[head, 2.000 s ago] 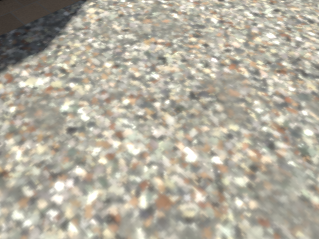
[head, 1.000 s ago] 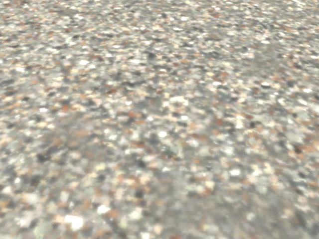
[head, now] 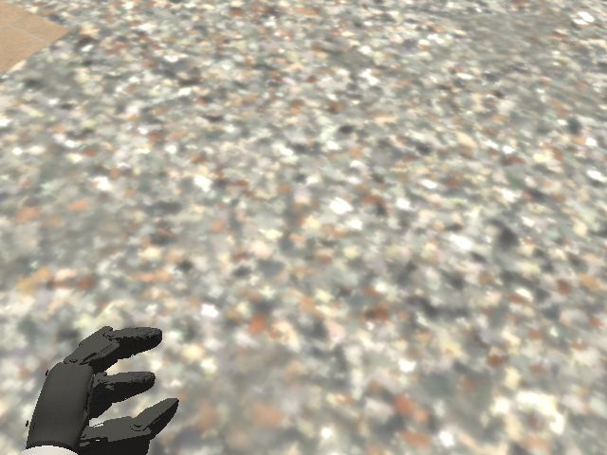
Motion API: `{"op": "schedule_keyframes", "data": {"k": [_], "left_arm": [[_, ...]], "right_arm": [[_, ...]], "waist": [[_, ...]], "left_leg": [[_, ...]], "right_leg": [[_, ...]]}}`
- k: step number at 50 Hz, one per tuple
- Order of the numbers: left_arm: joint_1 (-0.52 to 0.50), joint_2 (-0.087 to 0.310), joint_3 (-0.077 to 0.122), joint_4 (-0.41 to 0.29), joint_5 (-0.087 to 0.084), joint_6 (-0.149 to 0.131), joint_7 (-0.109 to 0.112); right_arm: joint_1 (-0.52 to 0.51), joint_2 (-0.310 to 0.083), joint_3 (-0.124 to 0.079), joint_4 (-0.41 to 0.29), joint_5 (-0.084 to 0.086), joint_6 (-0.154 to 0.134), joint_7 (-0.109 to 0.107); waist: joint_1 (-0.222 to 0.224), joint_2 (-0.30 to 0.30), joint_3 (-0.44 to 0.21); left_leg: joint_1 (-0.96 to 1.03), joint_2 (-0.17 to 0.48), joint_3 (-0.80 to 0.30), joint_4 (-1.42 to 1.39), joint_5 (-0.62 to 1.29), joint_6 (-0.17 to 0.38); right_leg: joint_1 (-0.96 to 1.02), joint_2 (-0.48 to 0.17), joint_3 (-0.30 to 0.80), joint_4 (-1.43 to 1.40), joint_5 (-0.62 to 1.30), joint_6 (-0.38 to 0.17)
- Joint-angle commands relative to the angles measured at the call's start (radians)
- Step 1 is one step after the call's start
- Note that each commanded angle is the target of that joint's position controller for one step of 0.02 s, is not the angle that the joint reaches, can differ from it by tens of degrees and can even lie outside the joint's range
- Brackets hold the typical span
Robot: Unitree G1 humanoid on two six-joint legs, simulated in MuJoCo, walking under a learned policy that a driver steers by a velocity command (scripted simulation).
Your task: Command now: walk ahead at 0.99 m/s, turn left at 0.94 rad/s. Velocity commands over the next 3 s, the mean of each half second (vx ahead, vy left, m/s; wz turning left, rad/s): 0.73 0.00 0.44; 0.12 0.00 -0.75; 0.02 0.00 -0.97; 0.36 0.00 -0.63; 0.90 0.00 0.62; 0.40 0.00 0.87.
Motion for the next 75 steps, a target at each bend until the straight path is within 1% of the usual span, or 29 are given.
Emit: {"op": "schedule_keyframes", "data": {"k": [1, 2, 3, 4, 5, 7, 10, 14, 19, 22, 23, 24, 25, 27, 29, 36, 44, 45, 47, 48, 50, 53, 57, 66, 67, 68, 69, 71, 75], "left_arm": [[0.168, 0.196, 0.101, -0.036, -0.03, -0.019, 0.011], [0.422, 0.217, 0.108, -0.004, -0.026, -0.005, 0.024], [0.513, 0.301, 0.12, 0.04, 0.02, 0.0, 0.013], [0.492, 0.227, 0.112, 0.036, 0.016, 0.005, -0.003], [0.435, 0.151, 0.099, 0.022, 0.012, 0.016, 0.007], [0.392, 0.137, 0.092, 0.064, 0.034, 0.036, 0.011], [0.325, 0.066, 0.072, 0.114, 0.023, 0.028, 0.002], [0.282, 0.119, 0.076, 0.17, 0.013, 0.018, -0.011], [0.366, 0.243, 0.104, 0.231, -0.026, 0.025, -0.002], [0.376, 0.232, 0.096, 0.239, -0.023, 0.051, 0.008], [0.383, 0.175, 0.076, 0.205, -0.001, 0.056, 0.013], [0.599, 0.037, 0.034, 0.216, 0.009, 0.07, 0.009], [0.653, 0.124, 0.048, 0.244, -0.009, 0.079, 0.012], [0.47, 0.167, 0.071, 0.2, -0.023, 0.109, 0.03], [0.49, 0.135, 0.077, 0.205, -0.011, 0.158, 0.043], [0.344, 0.084, 0.079, 0.108, 0.001, 0.206, 0.027], [0.252, 0.135, 0.109, 0.04, 0.0, 0.242, -0.024], [0.28, 0.158, 0.122, 0.048, 0.009, 0.241, -0.015], [0.327, 0.377, 0.172, 0.024, 0.02, 0.217, 0.016], [0.347, 0.336, 0.162, 0.013, 0.046, 0.178, 0.001], [0.274, 0.287, 0.148, 0.015, 0.019, 0.141, 0.0], [0.169, 0.215, 0.12, -0.031, 0.006, 0.162, 0.033], [0.202, 0.233, 0.13, -0.04, 0.002, 0.176, 0.05], [0.143, 0.227, 0.134, -0.078, -0.01, 0.2, 0.035], [0.14, 0.204, 0.127, -0.082, -0.014, 0.202, 0.034], [0.222, 0.133, 0.108, -0.07, -0.006, 0.206, 0.029], [0.233, 0.162, 0.116, -0.097, -0.012, 0.197, 0.027], [0.247, 0.275, 0.151, -0.051, -0.003, 0.191, 0.019], [0.223, 0.179, 0.12, -0.051, -0.015, 0.207, 0.011]], "right_arm": [[-0.078, -0.163, -0.044, -0.053, -0.024, 0.008, 0.0], [-0.126, -0.11, -0.02, -0.088, -0.06, 0.011, 0.012], [0.086, 0.042, 0.025, -0.12, -0.016, 0.0, 0.023], [0.059, -0.035, 0.034, -0.12, 0.032, 0.003, 0.011], [-0.082, -0.122, 0.014, -0.126, 0.019, 0.009, 0.006], [-0.252, -0.135, 0.004, -0.165, -0.033, 0.009, 0.012], [-0.242, -0.07, 0.005, -0.189, 0.004, 0.039, 0.028], [-0.307, -0.012, 0.033, -0.222, -0.035, 0.023, 0.034], [-0.436, -0.076, 0.018, -0.227, -0.06, -0.04, 0.081], [-0.239, -0.167, -0.027, -0.165, -0.087, -0.044, 0.056], [-0.127, -0.226, -0.041, -0.152, -0.108, -0.036, 0.037], [-0.145, -0.27, -0.031, -0.182, -0.139, -0.022, 0.028], [-0.166, -0.235, -0.026, -0.207, -0.117, -0.003, 0.029], [-0.266, -0.149, -0.009, -0.183, -0.065, 0.011, 0.031], [-0.344, -0.101, 0.001, -0.162, -0.07, 0.013, 0.028], [-0.437, -0.139, -0.03, -0.111, -0.08, 0.006, -0.015], [-0.436, -0.198, -0.062, -0.071, -0.025, 0.052, 0.01], [-0.395, -0.172, -0.059, -0.049, -0.018, 0.059, 0.014], [-0.39, -0.114, -0.043, -0.1, -0.075, 0.07, 0.011], [-0.48, -0.139, -0.047, -0.125, -0.086, 0.067, 0.0], [-0.481, -0.138, -0.053, -0.115, -0.052, 0.062, -0.013], [-0.442, -0.153, -0.06, -0.087, -0.07, 0.05, -0.016], [-0.459, -0.096, -0.038, -0.075, -0.052, 0.043, -0.003], [-0.373, -0.145, -0.058, -0.052, -0.039, 0.024, 0.024], [-0.334, -0.169, -0.069, -0.04, -0.043, 0.025, 0.021], [-0.332, -0.226, -0.08, -0.049, -0.056, 0.034, 0.014], [-0.359, -0.253, -0.08, -0.052, -0.09, 0.041, 0.011], [-0.454, -0.149, -0.056, -0.101, -0.082, 0.039, -0.007], [-0.426, -0.141, -0.044, -0.103, -0.066, 0.058, -0.042]], "waist": [[0.2, 0.151, -0.122], [0.319, 0.147, -0.319], [0.202, -0.343, -0.522], [0.222, -0.418, -0.488], [0.265, -0.266, -0.302], [0.252, 0.007, -0.08], [0.166, -0.063, 0.007], [0.101, -0.003, 0.119], [0.125, -0.012, 0.056], [-0.003, -0.045, -0.105], [-0.039, 0.019, -0.238], [0.074, 0.308, -0.456], [0.059, 0.28, -0.601], [0.085, 0.132, -0.331], [0.156, 0.159, -0.202], [0.17, 0.129, -0.128], [0.169, 0.109, -0.095], [0.173, 0.057, -0.09], [0.138, -0.382, -0.023], [0.203, -0.219, -0.131], [0.146, -0.078, -0.108], [0.098, -0.078, -0.15], [0.122, -0.068, -0.174], [0.104, -0.159, -0.146], [0.093, -0.126, -0.155], [0.141, 0.072, -0.199], [0.177, 0.324, -0.126], [0.179, 0.197, -0.069], [0.131, 0.15, -0.035]], "left_leg": [[-0.174, 0.156, -0.124, 0.209, 0.67, 0.024], [-0.326, 0.138, -0.075, 0.51, 0.628, -0.006], [-0.718, -0.008, 0.048, 0.91, -0.065, -0.059], [-0.87, 0.106, 0.108, 1.052, -0.041, -0.057], [-0.922, 0.146, 0.154, 1.065, 0.051, -0.061], [-0.886, 0.214, 0.201, 0.986, 0.127, -0.058], [-0.832, 0.291, 0.207, 0.933, 0.134, -0.048], [-0.756, 0.238, 0.213, 0.634, 0.221, -0.082], [-0.463, 0.149, 0.295, 0.169, 0.557, -0.067], [-0.16, 0.126, 0.308, 0.059, 0.69, -0.028], [0.107, 0.291, 0.188, 0.151, 1.041, 0.005], [0.369, 0.629, -0.143, 0.213, 1.424, 0.173], [0.312, 0.622, -0.205, 0.155, 1.316, 0.206], [0.077, 0.526, -0.002, 0.056, 1.005, 0.161], [-0.178, 0.469, 0.134, -0.042, 0.841, 0.133], [-0.332, 0.487, 0.365, -0.188, 0.517, 0.136], [-0.217, 0.514, 0.495, -0.033, 0.401, 0.02], [-0.24, 0.469, 0.528, 0.069, 0.321, -0.033], [-0.741, 0.181, 0.554, 0.617, -0.222, -0.216], [-0.791, 0.154, 0.33, 0.775, -0.225, -0.203], [-0.822, 0.171, 0.246, 0.759, -0.035, -0.151], [-0.716, 0.15, 0.231, 0.678, 0.11, -0.154], [-0.654, 0.091, 0.213, 0.45, 0.158, -0.188], [-0.367, 0.074, 0.197, 0.032, 0.222, -0.151], [-0.253, 0.137, 0.183, -0.065, 0.314, -0.128], [-0.115, 0.353, 0.002, -0.101, 0.334, -0.05], [-0.167, 0.496, -0.23, -0.164, 0.403, 0.093], [-0.231, 0.471, -0.078, -0.145, 0.362, 0.101], [-0.194, 0.377, 0.167, -0.148, 0.415, 0.079]], "right_leg": [[0.47, 0.02, -0.056, -0.006, -0.104, -0.047], [0.813, -0.103, 0.021, 0.12, -0.249, -0.096], [1.22, -0.404, 0.608, -0.035, -0.68, -0.287], [1.179, -0.439, 0.825, -0.159, -1.01, -0.269], [1.035, -0.379, 0.647, -0.181, -0.906, -0.218], [0.755, -0.297, 0.338, -0.19, -0.498, -0.179], [0.568, -0.251, 0.123, -0.252, -0.353, -0.175], [0.37, -0.228, -0.043, -0.301, 0.177, -0.229], [0.454, -0.198, -0.087, -0.303, 0.253, -0.192], [0.494, -0.136, -0.103, 0.023, 0.393, -0.105], [0.319, -0.065, -0.119, 0.292, 0.075, -0.051], [0.07, 0.06, -0.085, 0.738, -0.776, 0.011], [0.084, 0.04, 0.051, 0.875, -0.793, 0.015], [-0.063, -0.04, -0.061, 0.849, -0.669, 0.034], [0.024, -0.088, -0.081, 0.832, -0.585, 0.061], [0.115, -0.138, -0.126, 0.544, -0.336, 0.029], [0.271, -0.072, -0.254, 0.159, -0.337, -0.083], [0.328, -0.047, -0.234, 0.076, -0.266, -0.116], [0.551, -0.318, 0.364, -0.112, 0.246, -0.364], [0.536, -0.341, 0.428, -0.152, 0.102, -0.422], [0.523, -0.266, 0.304, -0.164, -0.057, -0.328], [0.448, -0.192, 0.212, -0.126, 0.017, -0.269], [0.461, -0.147, 0.241, -0.091, -0.006, -0.262], [0.355, -0.065, 0.421, -0.033, -0.152, -0.208], [0.291, -0.022, 0.391, 0.02, -0.246, -0.172], [0.178, 0.082, 0.256, 0.218, -0.584, -0.12], [-0.012, 0.174, 0.074, 0.431, -0.708, -0.068], [-0.043, 0.051, 0.029, 0.656, -0.574, -0.018], [-0.107, -0.016, -0.081, 0.742, -0.43, 0.032]]}}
